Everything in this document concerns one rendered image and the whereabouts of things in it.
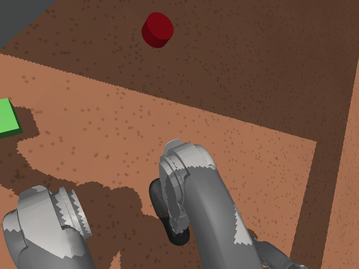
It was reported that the right robot hand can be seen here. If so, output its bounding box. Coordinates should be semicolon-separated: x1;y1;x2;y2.
250;235;294;269

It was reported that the right robot foot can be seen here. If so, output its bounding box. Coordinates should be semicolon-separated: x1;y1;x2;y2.
149;178;190;246

